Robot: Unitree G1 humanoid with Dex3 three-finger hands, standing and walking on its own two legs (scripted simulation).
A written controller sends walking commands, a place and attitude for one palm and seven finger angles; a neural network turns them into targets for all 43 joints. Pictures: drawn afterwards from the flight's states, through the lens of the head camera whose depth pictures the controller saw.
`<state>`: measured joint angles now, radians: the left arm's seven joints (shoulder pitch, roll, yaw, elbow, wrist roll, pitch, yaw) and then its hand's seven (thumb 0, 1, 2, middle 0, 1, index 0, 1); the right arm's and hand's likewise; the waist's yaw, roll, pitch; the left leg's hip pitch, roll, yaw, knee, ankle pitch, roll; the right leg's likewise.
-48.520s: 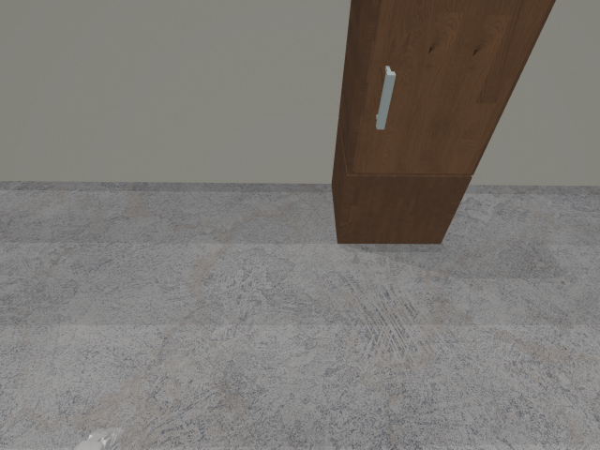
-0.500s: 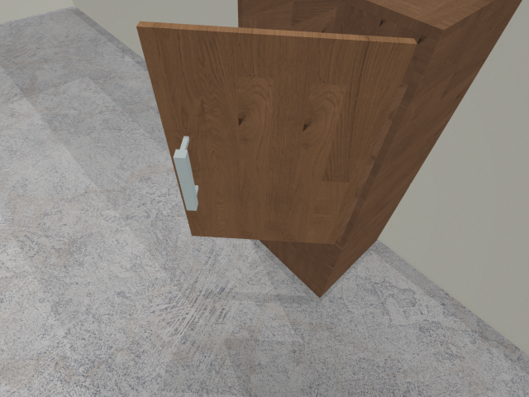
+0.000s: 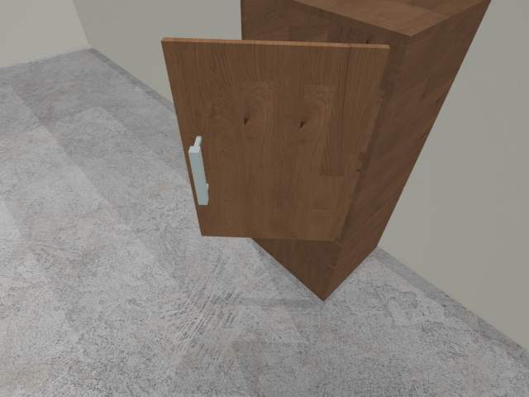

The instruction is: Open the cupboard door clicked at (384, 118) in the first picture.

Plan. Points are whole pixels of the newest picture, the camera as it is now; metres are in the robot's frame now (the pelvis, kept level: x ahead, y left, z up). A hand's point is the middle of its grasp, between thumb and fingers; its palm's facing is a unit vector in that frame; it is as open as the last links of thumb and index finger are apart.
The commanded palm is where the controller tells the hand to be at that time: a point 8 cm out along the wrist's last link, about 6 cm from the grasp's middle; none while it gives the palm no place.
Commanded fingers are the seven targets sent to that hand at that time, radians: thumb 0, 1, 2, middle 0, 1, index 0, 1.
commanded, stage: come to a stop and stand still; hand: left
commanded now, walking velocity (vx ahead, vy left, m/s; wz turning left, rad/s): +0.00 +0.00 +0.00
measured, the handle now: (200, 171) +0.62 +0.19 -0.04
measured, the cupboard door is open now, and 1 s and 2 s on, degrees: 44 44 44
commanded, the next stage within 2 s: look again from close up in 0.30 s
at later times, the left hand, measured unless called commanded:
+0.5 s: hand out of the picture -0.04 +0.17 -0.18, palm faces +0.05 -0.99 -0.15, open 7.4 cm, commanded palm none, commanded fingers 0.00 0.90 0.90 -0.20 -0.30 -0.20 -0.30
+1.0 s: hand out of the picture -0.06 +0.18 -0.18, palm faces +0.08 -0.99 -0.15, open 7.4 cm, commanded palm none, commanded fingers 0.00 0.90 0.90 -0.20 -0.30 -0.20 -0.30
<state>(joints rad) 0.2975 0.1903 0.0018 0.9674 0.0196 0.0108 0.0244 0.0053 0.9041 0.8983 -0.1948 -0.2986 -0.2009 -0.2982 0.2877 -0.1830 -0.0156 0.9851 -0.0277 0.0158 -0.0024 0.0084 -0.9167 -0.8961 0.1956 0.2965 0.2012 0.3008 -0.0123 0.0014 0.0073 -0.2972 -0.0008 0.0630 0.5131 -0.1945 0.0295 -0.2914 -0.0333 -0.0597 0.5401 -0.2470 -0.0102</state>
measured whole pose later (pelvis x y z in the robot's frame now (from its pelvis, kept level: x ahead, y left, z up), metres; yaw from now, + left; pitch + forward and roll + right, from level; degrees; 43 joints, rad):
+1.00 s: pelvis -0.04 +0.02 +0.00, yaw +2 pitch -2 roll -1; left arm 0.35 0.15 0.01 1.06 0.03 0.00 0.02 0.00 0.91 0.90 -0.19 -0.30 -0.20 -0.30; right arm 0.28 -0.14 -0.02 1.09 -0.02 0.01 -0.02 0.01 -0.91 -0.90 0.19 0.30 0.20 0.30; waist 0.01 -0.02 0.02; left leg -0.34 -0.03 0.04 0.48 -0.19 0.04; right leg -0.32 -0.02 -0.02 0.51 -0.26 -0.01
